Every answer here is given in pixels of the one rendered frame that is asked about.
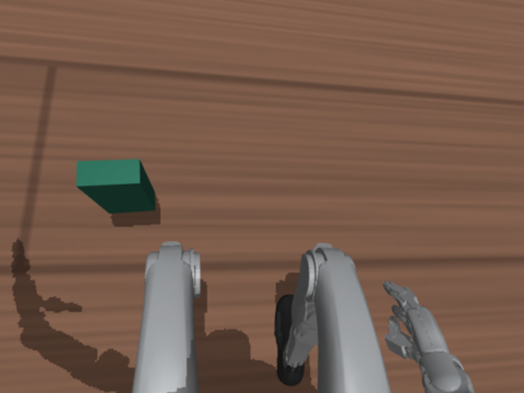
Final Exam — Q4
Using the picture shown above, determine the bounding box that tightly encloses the right robot hand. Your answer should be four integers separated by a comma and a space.
383, 281, 449, 364

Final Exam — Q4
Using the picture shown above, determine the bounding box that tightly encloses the right robot foot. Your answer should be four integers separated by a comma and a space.
274, 295, 305, 386

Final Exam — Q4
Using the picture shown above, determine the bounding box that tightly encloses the right robot arm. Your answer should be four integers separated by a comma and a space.
419, 351, 475, 393

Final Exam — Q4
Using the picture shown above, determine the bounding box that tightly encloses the carton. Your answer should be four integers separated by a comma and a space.
76, 159, 156, 214

